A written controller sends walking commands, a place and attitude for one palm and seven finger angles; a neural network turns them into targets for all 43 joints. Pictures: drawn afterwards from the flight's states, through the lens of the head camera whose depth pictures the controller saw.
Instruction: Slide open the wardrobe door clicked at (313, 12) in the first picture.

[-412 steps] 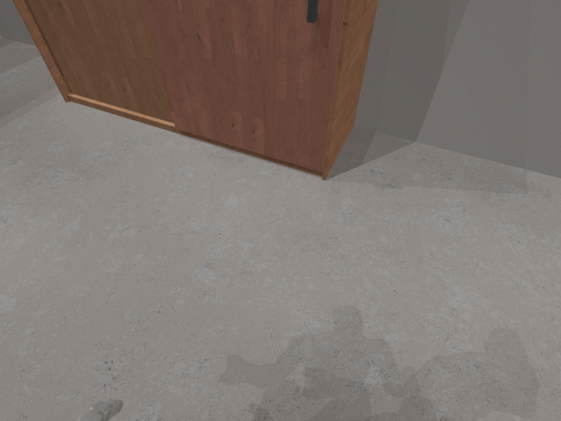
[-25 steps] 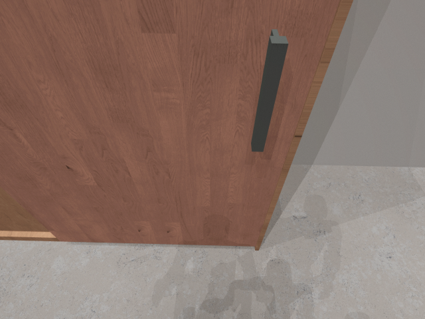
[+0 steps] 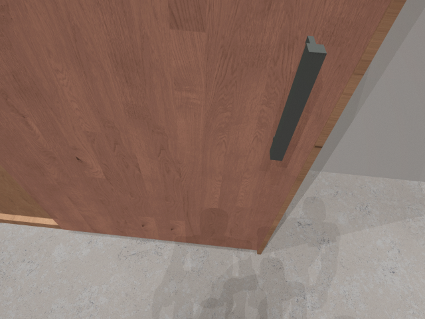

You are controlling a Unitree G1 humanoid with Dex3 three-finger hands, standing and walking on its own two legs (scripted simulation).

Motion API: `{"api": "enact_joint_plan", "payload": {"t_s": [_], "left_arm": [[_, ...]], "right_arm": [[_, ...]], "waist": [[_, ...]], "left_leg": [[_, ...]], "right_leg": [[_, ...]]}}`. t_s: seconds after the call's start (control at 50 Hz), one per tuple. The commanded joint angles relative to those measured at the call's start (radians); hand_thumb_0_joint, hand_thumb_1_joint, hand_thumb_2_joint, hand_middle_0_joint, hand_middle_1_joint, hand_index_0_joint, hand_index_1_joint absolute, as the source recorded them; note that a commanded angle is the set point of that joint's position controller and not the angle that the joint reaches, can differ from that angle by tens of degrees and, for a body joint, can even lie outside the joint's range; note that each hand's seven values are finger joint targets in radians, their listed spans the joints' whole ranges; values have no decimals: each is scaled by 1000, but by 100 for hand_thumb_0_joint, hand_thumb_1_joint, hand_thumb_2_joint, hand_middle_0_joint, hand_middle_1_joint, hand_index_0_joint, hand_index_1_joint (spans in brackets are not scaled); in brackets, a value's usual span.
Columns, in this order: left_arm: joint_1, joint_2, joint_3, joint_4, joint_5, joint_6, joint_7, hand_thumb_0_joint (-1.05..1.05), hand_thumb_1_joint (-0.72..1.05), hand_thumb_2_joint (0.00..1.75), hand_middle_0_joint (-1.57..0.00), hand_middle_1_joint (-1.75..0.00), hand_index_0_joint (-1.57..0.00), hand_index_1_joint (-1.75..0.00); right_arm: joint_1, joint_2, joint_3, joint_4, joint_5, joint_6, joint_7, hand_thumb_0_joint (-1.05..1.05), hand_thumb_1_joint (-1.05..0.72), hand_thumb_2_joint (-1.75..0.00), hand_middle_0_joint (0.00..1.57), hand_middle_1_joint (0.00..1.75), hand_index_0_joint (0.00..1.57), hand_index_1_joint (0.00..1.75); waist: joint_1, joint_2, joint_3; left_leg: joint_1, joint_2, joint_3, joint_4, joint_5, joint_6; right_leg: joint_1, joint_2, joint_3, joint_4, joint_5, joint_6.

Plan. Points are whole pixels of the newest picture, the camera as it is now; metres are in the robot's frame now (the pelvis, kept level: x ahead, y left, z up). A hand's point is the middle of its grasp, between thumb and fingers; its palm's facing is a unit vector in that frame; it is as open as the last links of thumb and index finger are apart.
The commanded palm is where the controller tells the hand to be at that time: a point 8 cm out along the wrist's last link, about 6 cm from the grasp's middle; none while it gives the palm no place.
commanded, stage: come to a stop and stand still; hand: right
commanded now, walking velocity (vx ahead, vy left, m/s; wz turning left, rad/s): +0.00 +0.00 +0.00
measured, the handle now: (290, 105) +0.49 -0.11 +0.15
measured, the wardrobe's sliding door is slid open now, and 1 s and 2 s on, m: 0.00 0.00 0.00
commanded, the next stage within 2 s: look again from close up in 0.30 s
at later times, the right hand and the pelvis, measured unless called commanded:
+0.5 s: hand out of the picture +0.00 -0.17 -0.16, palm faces +0.02 +0.98 -0.20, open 7.3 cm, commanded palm none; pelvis +0.01 -0.01 +0.01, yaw +1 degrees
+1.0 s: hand out of the picture -0.02 -0.17 -0.17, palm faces +0.03 +0.98 -0.17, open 7.4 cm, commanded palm none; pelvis -0.01 -0.01 +0.01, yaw +0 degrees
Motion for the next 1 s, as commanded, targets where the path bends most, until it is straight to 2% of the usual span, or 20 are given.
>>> {"api": "enact_joint_plan", "payload": {"t_s": [0.0,0.02,0.04,0.06,0.08,0.12,0.2,0.26,0.52,0.54,0.7,0.74,0.8,0.86,0.88,0.92,0.94,0.98], "left_arm": [[106,51,0,-8,2,-29,12,0,90,90,-20,-30,-20,-30],[79,49,-4,-14,1,-25,14,0,90,90,-20,-30,-20,-30],[70,38,-8,-6,0,-27,14,0,90,90,-20,-30,-20,-30],[67,39,-12,-6,-1,-25,16,0,90,90,-20,-30,-20,-30],[75,40,-12,-3,-2,-25,18,0,90,90,-20,-30,-20,-30],[87,50,-12,4,-2,-25,19,0,90,90,-20,-30,-20,-30],[89,61,-13,17,-2,-31,20,0,90,90,-20,-30,-20,-30],[86,67,-14,21,-3,-33,21,0,90,90,-20,-30,-20,-30],[83,60,-16,47,-5,-28,21,0,90,90,-20,-30,-20,-30],[87,51,-15,50,-6,-28,21,0,90,90,-20,-30,-20,-30],[84,55,-15,56,-6,-30,22,0,90,90,-20,-30,-20,-30],[90,47,-15,57,-7,-29,22,0,90,90,-20,-30,-20,-30],[86,51,-14,57,-6,-30,21,0,90,90,-20,-30,-20,-30],[88,55,-13,57,-6,-31,22,0,90,90,-20,-30,-20,-30],[85,53,-12,58,-6,-31,22,0,90,90,-20,-30,-20,-30],[86,53,-13,57,-6,-31,22,0,90,90,-20,-30,-20,-30],[88,47,-13,59,-6,-30,22,0,90,90,-20,-30,-20,-30],[82,51,-12,56,-5,-30,21,0,90,90,-20,-30,-20,-30]], "right_arm": [[48,-93,-11,-43,12,-5,-1,0,-90,-90,20,30,20,30],[45,-93,-10,-45,9,2,-1,0,-90,-90,20,30,20,30],[50,-94,-8,-32,5,2,0,0,-90,-90,20,30,20,30],[60,-101,-6,-28,6,2,3,0,-90,-90,20,30,20,30],[69,-100,-6,-26,8,1,4,0,-90,-90,20,30,20,30],[71,-100,-5,-24,10,2,6,0,-90,-90,20,30,20,30],[77,-110,-7,-30,11,0,8,0,-90,-90,20,30,20,30],[81,-113,-8,-32,10,0,8,0,-90,-90,20,30,20,30],[93,-105,-7,-20,9,8,9,0,-90,-90,20,30,20,30],[93,-103,-8,-20,7,7,9,0,-90,-90,20,30,20,30],[103,-96,-8,-12,8,10,9,0,-90,-90,20,30,20,30],[104,-95,-8,-14,5,10,8,0,-90,-90,20,30,20,30],[105,-95,-8,-12,7,10,8,0,-90,-90,20,30,20,30],[107,-95,-9,-12,6,9,8,0,-90,-90,20,30,20,30],[104,-94,-9,-12,6,10,8,0,-90,-90,20,30,20,30],[102,-96,-11,-13,6,11,9,0,-90,-90,20,30,20,30],[103,-93,-9,-13,5,12,8,0,-90,-90,20,30,20,30],[104,-95,-11,-13,5,12,8,0,-90,-90,20,30,20,30]], "waist": [[-4,-12,-52],[-14,-5,9],[-18,-42,52],[-21,-9,79],[-18,34,77],[-16,71,61],[-18,62,8],[-22,68,-1],[-26,60,43],[-25,79,42],[-28,51,40],[-28,75,45],[-28,58,45],[-27,68,27],[-29,48,36],[-29,48,39],[-30,69,50],[-31,70,55]], "left_leg": [[36,143,-123,-50,329,16],[22,136,-128,-84,253,11],[17,137,-133,-87,250,10],[11,138,-137,-94,251,10],[15,140,-137,-102,265,12],[24,140,-140,-112,246,12],[70,146,-135,-101,305,11],[84,151,-132,-99,332,11],[66,152,-133,-127,236,9],[68,150,-132,-128,233,9],[60,150,-137,-131,204,9],[63,149,-131,-134,197,7],[56,152,-136,-133,190,9],[66,151,-134,-128,214,7],[61,152,-135,-129,209,8],[61,150,-134,-131,190,8],[59,147,-132,-133,184,7],[50,150,-135,-137,170,7]], "right_leg": [[31,-93,59,-124,325,-27],[-15,-91,62,-134,276,-32],[-34,-85,63,-152,288,-31],[-40,-76,67,-159,266,-29],[-33,-73,67,-161,258,-29],[-16,-69,64,-179,226,-30],[20,-68,60,-190,272,-30],[29,-66,60,-193,286,-31],[12,-61,57,-223,216,-34],[11,-63,58,-226,216,-35],[11,-61,60,-227,210,-36],[5,-63,60,-231,204,-38],[6,-60,60,-231,200,-36],[15,-62,61,-226,222,-37],[10,-61,61,-228,219,-37],[1,-61,62,-233,210,-38],[-3,-63,65,-235,204,-39],[-5,-58,64,-234,194,-38]]}}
